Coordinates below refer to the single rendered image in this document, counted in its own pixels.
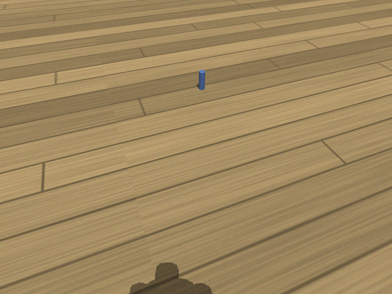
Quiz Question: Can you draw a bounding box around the can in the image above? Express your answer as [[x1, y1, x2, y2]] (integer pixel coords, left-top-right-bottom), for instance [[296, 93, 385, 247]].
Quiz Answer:
[[199, 70, 205, 90]]

